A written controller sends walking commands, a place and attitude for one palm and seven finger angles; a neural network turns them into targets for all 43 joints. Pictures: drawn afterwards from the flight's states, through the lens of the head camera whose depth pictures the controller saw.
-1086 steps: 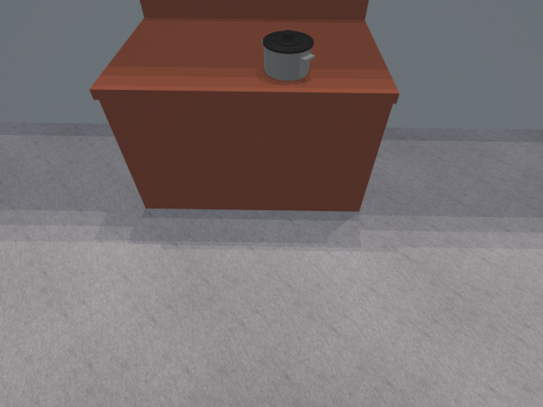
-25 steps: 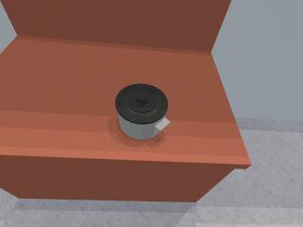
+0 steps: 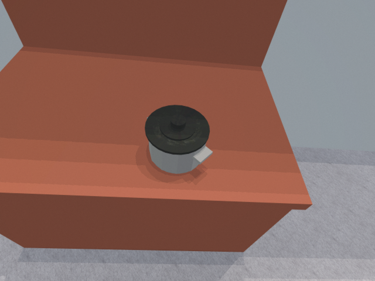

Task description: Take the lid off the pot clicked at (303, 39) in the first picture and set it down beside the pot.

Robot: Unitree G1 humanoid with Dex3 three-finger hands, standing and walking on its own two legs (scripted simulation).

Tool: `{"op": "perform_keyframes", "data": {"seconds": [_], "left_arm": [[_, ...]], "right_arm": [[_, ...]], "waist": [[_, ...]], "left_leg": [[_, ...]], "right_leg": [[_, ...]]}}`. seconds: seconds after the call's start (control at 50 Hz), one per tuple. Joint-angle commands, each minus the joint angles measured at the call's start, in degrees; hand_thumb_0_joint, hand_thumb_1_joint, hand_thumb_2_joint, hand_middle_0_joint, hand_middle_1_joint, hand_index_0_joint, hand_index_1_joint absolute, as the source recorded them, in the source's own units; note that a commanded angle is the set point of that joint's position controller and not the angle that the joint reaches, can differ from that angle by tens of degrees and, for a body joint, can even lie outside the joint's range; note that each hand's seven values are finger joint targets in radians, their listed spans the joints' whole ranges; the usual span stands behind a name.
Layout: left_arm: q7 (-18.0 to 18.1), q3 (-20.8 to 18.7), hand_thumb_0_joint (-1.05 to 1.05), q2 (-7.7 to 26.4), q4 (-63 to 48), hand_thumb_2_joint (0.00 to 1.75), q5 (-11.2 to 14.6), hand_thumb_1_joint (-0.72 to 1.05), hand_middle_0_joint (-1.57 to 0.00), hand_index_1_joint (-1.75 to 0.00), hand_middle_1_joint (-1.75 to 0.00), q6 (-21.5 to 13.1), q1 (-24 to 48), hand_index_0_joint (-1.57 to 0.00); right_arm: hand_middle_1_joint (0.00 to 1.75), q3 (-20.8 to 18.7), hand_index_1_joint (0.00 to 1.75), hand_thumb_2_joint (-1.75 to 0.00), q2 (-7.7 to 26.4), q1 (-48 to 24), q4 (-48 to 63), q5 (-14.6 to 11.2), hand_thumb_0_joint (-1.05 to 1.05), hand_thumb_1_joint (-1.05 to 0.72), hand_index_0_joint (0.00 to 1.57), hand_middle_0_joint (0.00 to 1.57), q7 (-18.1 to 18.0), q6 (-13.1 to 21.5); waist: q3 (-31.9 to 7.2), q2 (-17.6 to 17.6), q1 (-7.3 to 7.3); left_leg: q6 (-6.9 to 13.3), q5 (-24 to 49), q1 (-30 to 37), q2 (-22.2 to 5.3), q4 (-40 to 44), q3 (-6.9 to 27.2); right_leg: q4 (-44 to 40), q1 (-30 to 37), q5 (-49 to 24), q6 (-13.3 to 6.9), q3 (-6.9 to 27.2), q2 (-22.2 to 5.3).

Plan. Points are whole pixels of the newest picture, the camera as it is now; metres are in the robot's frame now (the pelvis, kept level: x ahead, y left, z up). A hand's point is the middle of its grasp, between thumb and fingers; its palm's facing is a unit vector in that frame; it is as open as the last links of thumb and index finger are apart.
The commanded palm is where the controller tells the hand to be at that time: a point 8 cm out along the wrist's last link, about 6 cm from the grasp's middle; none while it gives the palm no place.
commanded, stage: shuffle to correct the standing spot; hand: left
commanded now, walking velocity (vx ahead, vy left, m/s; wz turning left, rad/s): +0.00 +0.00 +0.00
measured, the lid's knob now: (178, 121) +0.50 +0.07 +0.03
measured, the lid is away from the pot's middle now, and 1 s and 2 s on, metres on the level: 0.01 0.01 0.01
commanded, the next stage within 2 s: come to a stop and stand still in 0.66 s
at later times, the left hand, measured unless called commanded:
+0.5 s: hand out of the picture -0.01 +0.12 -0.19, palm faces +0.06 -0.99 -0.13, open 7.4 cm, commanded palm none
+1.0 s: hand out of the picture +0.03 +0.07 -0.19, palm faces +0.06 -0.99 -0.15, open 7.3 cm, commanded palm none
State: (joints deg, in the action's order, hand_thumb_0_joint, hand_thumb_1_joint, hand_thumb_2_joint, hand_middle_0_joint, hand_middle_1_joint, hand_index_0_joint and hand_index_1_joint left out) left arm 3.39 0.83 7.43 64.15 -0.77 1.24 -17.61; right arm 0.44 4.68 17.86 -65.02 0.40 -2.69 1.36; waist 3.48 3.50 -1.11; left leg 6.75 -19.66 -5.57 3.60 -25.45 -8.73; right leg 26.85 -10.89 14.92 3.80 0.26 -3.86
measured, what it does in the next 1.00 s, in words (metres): lifts its left foot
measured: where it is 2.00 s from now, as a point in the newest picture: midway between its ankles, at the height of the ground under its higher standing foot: outside the picture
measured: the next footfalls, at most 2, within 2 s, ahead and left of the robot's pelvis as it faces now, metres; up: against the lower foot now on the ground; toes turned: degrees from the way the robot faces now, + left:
left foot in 1.06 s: +0.07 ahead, +0.00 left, +0.00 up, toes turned +4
right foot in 1.62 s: +0.01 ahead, -0.13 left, +0.00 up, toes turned -2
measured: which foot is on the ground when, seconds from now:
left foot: down 0.00-0.80, up 0.82-1.00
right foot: down 0.00-1.00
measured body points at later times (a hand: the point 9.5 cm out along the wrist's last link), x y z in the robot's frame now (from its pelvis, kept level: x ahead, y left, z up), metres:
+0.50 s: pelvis +0.03 -0.03 +0.00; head +0.06 +0.00 +0.44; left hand -0.01 +0.17 -0.18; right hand +0.00 -0.23 -0.16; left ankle -0.05 +0.03 -0.74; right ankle -0.01 -0.17 -0.73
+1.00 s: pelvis +0.03 -0.09 +0.00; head +0.07 -0.06 +0.45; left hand +0.03 +0.12 -0.17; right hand +0.11 -0.32 -0.14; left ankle +0.00 +0.01 -0.71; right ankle -0.01 -0.17 -0.74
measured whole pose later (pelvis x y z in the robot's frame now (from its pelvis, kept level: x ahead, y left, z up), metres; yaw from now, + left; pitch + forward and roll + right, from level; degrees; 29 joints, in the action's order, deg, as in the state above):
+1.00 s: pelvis +0.03 -0.09 +0.00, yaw +2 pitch +0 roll -2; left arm 3.1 0.2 8.2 59.3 -1.4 -0.5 -16.6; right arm -1.8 8.6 7.6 -61.7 -0.3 -2.6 -1.1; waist 5.2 1.4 -1.0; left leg -0.4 -26.4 -18.2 -2.0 -45.0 -2.1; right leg 25.2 -7.3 17.7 -3.6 -6.3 3.6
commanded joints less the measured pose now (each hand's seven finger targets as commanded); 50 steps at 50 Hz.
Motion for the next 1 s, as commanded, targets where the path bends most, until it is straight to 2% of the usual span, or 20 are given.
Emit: {"op": "perform_keyframes", "data": {"seconds": [0.0, 0.06, 0.12, 0.16, 0.24, 0.26, 0.34, 0.36, 0.42, 0.46, 0.64, 0.66, 0.72, 0.74, 0.76, 0.78, 0.8, 0.82, 0.86, 0.98], "left_arm": [[0.2, -0.5, 0.00, 2.7, -0.2, 0.90, 0.0, 0.90, -0.20, -0.30, -0.30, -0.6, -6.0, -0.20], [-0.1, -0.1, 0.00, 2.3, 0.2, 0.90, 0.1, 0.90, -0.20, -0.30, -0.30, -0.7, -6.2, -0.20], [0.0, 0.2, 0.00, 1.1, 1.1, 0.90, 0.0, 0.90, -0.20, -0.30, -0.30, -0.6, -7.0, -0.20], [-0.2, 0.1, 0.00, 1.7, 0.9, 0.90, 0.1, 0.90, -0.20, -0.30, -0.30, -0.5, -6.2, -0.20], [-0.2, 0.1, 0.00, 1.2, 1.0, 0.90, -0.1, 0.90, -0.20, -0.30, -0.30, -0.1, -5.9, -0.20], [-0.3, -0.1, 0.00, 1.9, 0.5, 0.90, 0.0, 0.90, -0.20, -0.30, -0.30, -0.1, -5.2, -0.20], [-0.4, -0.5, 0.00, 1.5, 0.2, 0.90, -0.3, 0.90, -0.20, -0.30, -0.30, 0.2, -4.7, -0.20], [-0.5, -0.8, 0.00, 2.2, -0.4, 0.90, -0.2, 0.90, -0.20, -0.30, -0.30, 0.2, -4.9, -0.20], [-0.5, -1.3, 0.00, 1.5, -0.3, 0.90, -0.3, 0.90, -0.20, -0.30, -0.30, 0.1, -6.4, -0.20], [-0.5, -1.8, 0.00, 2.3, -0.9, 0.90, -0.1, 0.90, -0.20, -0.30, -0.30, 0.2, -6.5, -0.20], [-0.3, -3.9, 0.00, 4.5, -4.5, 0.90, -0.3, 0.90, -0.20, -0.30, -0.30, 0.8, -5.0, -0.20], [-0.5, -4.0, 0.00, 5.1, -4.9, 0.90, -0.2, 0.90, -0.20, -0.30, -0.30, 0.9, -5.1, -0.20], [-0.3, -4.6, 0.00, 7.1, -5.2, 0.90, -0.6, 0.90, -0.20, -0.30, -0.30, 0.9, -6.6, -0.20], [-0.2, -4.8, 0.00, 7.9, -5.3, 0.90, -0.7, 0.90, -0.20, -0.30, -0.30, 1.0, -7.1, -0.20], [-0.3, -4.7, 0.00, 9.0, -5.1, 0.90, -0.8, 0.90, -0.20, -0.30, -0.30, 0.6, -7.6, -0.20], [-0.2, -4.3, 0.00, 8.8, -4.5, 0.90, -0.8, 0.90, -0.20, -0.30, -0.30, 0.0, -8.7, -0.20], [0.1, -3.6, 0.00, 8.5, -4.3, 0.90, -0.9, 0.90, -0.20, -0.30, -0.30, -0.8, -9.1, -0.20], [0.3, -3.2, 0.00, 8.1, -4.4, 0.90, -0.8, 0.90, -0.20, -0.30, -0.30, -1.4, -8.6, -0.20], [0.4, -2.8, 0.00, 8.6, -5.2, 0.90, -0.6, 0.90, -0.20, -0.30, -0.30, -2.2, -6.2, -0.20], [0.0, -2.1, 0.00, 9.2, -7.0, 0.90, -0.3, 0.90, -0.20, -0.30, -0.30, -2.8, -2.5, -0.20]], "right_arm": [[0.30, -1.0, 0.30, -0.90, 6.2, 5.2, 0.8, -0.1, 0.00, -0.90, 0.20, 0.20, -0.2, 0.6], [0.30, -0.8, 0.30, -0.90, 5.6, 5.7, 0.4, -0.2, 0.00, -0.90, 0.20, 0.20, -0.1, 0.9], [0.30, -1.0, 0.30, -0.90, 5.6, 5.1, -0.3, -0.1, 0.00, -0.90, 0.20, 0.20, -0.2, 0.8], [0.30, -1.0, 0.30, -0.90, 5.4, 5.6, -0.3, -0.1, 0.00, -0.90, 0.20, 0.20, -0.2, 0.7], [0.30, -1.3, 0.30, -0.90, 5.5, 5.8, -1.0, 0.1, 0.00, -0.90, 0.20, 0.20, -0.6, 0.4], [0.30, -1.4, 0.30, -0.90, 5.5, 6.3, -0.8, 0.1, 0.00, -0.90, 0.20, 0.20, -0.6, 0.3], [0.30, -1.8, 0.30, -0.90, 6.3, 6.6, -1.0, 0.4, 0.00, -0.90, 0.20, 0.20, -0.9, 0.1], [0.30, -2.0, 0.30, -0.90, 6.4, 6.5, -0.6, 0.4, 0.00, -0.90, 0.20, 0.20, -0.9, 0.1], [0.30, -2.5, 0.30, -0.90, 7.2, 5.5, -0.4, 0.4, 0.00, -0.90, 0.20, 0.20, -1.0, -0.1], [0.30, -3.0, 0.30, -0.90, 7.5, 5.7, -0.1, 0.2, 0.00, -0.90, 0.20, 0.20, -1.0, -0.4], [0.30, -4.3, 0.30, -0.90, 9.0, 4.0, 0.8, 0.4, 0.00, -0.90, 0.20, 0.20, -1.3, -1.8], [0.30, -4.4, 0.30, -0.90, 9.2, 3.4, 1.0, 0.4, 0.00, -0.90, 0.20, 0.20, -1.3, -2.0], [0.30, -4.6, 0.30, -0.90, 9.4, 1.3, 2.1, 0.2, 0.00, -0.90, 0.20, 0.20, -1.4, -2.5], [0.30, -4.6, 0.30, -0.90, 8.9, 0.8, 2.4, 0.0, 0.00, -0.90, 0.20, 0.20, -1.4, -2.8], [0.30, -4.2, 0.30, -0.90, 7.6, 0.0, 2.9, -0.1, 0.00, -0.90, 0.20, 0.20, -1.2, -2.9], [0.30, -3.5, 0.30, -0.90, 6.1, -3.3, 3.9, -0.3, 0.00, -0.90, 0.20, 0.20, -0.8, -2.8], [0.30, -3.0, 0.30, -0.90, 4.7, -6.0, 4.4, -0.3, 0.00, -0.90, 0.20, 0.20, -0.5, -2.6], [0.30, -2.7, 0.30, -0.90, 4.3, -7.3, 4.5, -0.4, 0.00, -0.90, 0.20, 0.20, -0.3, -2.5], [0.30, -2.4, 0.30, -0.90, 4.2, -6.1, 4.4, -0.7, 0.00, -0.90, 0.20, 0.20, 0.0, -2.2], [0.30, -1.6, 0.30, -0.90, 5.2, -3.6, 4.1, -0.8, 0.00, -0.90, 0.20, 0.20, 0.9, -1.9]], "waist": [[2.1, -4.1, 0.33], [2.3, -2.8, 0.48], [3.0, -4.4, 0.59], [3.4, -3.9, 0.77], [3.7, -8.2, 1.30], [3.5, -6.5, 1.53], [3.2, -7.6, 1.59], [2.9, -6.1, 1.37], [1.6, -6.4, 0.91], [0.7, -4.0, 1.17], [-3.6, -6.6, 1.85], [-3.4, -5.2, 1.43], [-4.3, -0.5, 0.86], [-4.6, 2.4, 0.78], [-4.5, 5.6, 0.29], [-2.9, 6.3, -0.74], [-2.0, 3.7, -1.53], [-0.8, 1.0, -1.42], [-2.0, -1.8, -0.21], [-2.2, 1.5, 1.93]], "left_leg": [[-2.3, 25.9, -0.9, -12.2, 5.8, 9.6], [-1.9, 23.9, -2.1, -12.6, 6.9, 11.1], [-1.9, 21.5, -1.7, -13.5, 7.9, 12.3], [-1.6, 23.7, -2.7, -13.8, 7.7, 13.6], [-1.1, 23.3, -0.5, -15.5, 8.1, 14.5], [-0.6, 25.4, -0.2, -16.0, 7.6, 15.1], [0.4, 30.5, -0.2, -17.5, 5.8, 15.6], [0.6, 32.0, -0.1, -17.6, 4.9, 15.8], [-0.6, 35.5, 0.1, -16.9, 1.4, 13.9], [-1.2, 37.3, -0.4, -16.2, -0.5, 12.7], [-3.0, 42.8, 0.9, -15.9, -5.9, 9.7], [-3.1, 40.5, -0.1, -15.9, -6.3, 9.8], [-5.0, 31.3, -4.4, -12.7, -11.7, 5.7], [-5.8, 23.7, -6.1, -10.8, -14.9, 4.2], [-6.5, 8.1, -10.6, -8.0, -18.8, 3.2], [-7.1, -11.1, -15.9, -5.6, -22.1, 3.3], [-7.1, -14.8, -17.5, -5.6, -25.3, 4.8], [-7.0, -13.6, -17.9, -6.0, -27.3, 6.2], [-6.9, -11.2, -17.8, -5.9, -26.3, 7.4], [-6.9, -0.7, -9.3, -5.5, -13.2, 5.9]], "right_leg": [[-1.5, -2.4, -8.3, -4.1, 1.4, -2.7], [-1.6, -1.3, -6.6, -3.3, -0.2, -1.9], [-1.1, -2.5, -4.5, -2.5, -1.4, -2.0], [-0.9, -2.1, -3.5, -2.5, -2.3, -1.7], [1.0, -5.5, 2.2, -2.0, -2.9, -1.9], [1.7, -6.0, 3.1, -2.2, -3.0, -1.5], [3.8, -7.4, 4.4, -2.4, -3.3, -1.9], [3.3, -7.0, 4.0, -2.8, -3.4, -1.6], [0.8, -4.9, -3.4, -3.1, -4.0, -1.8], [1.1, -2.7, -8.6, -3.5, -4.5, -1.4], [4.2, -0.1, -20.9, -5.0, -4.2, -1.8], [3.4, 0.7, -22.1, -5.3, -4.0, -1.7], [3.3, 5.0, -37.4, -6.8, 0.2, -4.7], [2.1, 6.4, -43.0, -8.2, 2.2, -6.8], [-0.2, 10.1, -49.7, -9.9, 4.3, -8.9], [-2.8, 12.4, -55.8, -12.2, 7.5, -11.2], [-4.2, 12.1, -57.1, -12.9, 8.6, -11.8], [-5.1, 10.4, -55.8, -12.8, 9.1, -11.7], [-5.6, 10.8, -52.9, -13.2, 8.3, -11.5], [-6.5, 4.9, -41.5, -12.1, 2.9, -8.6]]}}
